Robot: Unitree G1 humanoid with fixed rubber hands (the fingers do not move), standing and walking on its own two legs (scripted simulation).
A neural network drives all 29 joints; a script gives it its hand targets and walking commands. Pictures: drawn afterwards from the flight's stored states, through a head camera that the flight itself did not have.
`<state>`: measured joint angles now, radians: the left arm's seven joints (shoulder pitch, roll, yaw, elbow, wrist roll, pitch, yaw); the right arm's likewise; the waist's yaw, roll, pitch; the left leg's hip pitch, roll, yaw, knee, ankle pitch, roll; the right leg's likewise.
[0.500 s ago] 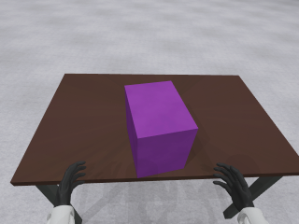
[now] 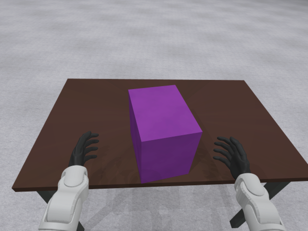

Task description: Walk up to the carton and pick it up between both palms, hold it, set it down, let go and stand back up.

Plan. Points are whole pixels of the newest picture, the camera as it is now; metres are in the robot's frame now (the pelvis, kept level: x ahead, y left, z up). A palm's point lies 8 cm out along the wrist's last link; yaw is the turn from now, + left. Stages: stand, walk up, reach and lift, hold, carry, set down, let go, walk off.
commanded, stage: reach and lift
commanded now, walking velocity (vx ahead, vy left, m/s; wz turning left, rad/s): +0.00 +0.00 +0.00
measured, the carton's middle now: (158, 132) +0.44 -0.02 +0.01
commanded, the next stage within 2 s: none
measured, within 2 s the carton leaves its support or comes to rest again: neither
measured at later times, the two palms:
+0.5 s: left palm (83, 127) +0.33 +0.18 +0.14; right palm (227, 130) +0.35 -0.19 +0.12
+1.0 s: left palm (89, 107) +0.39 +0.18 +0.15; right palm (214, 106) +0.42 -0.17 +0.14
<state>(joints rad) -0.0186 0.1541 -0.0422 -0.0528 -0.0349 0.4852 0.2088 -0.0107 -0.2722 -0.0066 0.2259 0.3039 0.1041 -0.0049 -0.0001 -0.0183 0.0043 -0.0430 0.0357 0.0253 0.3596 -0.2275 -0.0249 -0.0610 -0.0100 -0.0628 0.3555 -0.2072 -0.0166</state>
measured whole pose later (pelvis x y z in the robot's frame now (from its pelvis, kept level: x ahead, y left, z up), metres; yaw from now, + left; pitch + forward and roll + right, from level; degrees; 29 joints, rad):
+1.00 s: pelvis +0.00 -0.01 +0.00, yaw +0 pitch +4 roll +0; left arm -0.60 0.15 0.09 0.05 -0.03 0.71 0.21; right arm -0.69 -0.29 0.01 0.48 0.39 0.27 -0.07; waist 0.01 -0.02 0.03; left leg -0.22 0.04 0.03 0.36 -0.21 -0.03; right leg -0.24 0.00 -0.06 0.36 -0.19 -0.02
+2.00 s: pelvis +0.01 -0.01 -0.01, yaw -1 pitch +24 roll +0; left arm -0.74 0.13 0.10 0.88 -0.03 -0.18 0.16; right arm -0.95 -0.26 0.04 1.13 0.28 -0.16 0.02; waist 0.05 -0.01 -0.20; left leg -0.64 0.05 0.03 0.41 -0.18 -0.03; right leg -0.65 0.00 -0.06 0.39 -0.15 -0.02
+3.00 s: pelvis +0.01 +0.00 +0.00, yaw -1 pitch +16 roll -1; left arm -0.73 -0.10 0.45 0.90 0.31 -0.16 0.14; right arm -0.94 0.01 -0.44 1.13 -0.36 -0.28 -0.01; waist 0.05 -0.01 -0.13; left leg -0.46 0.05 0.03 0.40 -0.21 -0.03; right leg -0.46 0.00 -0.06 0.35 -0.16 -0.02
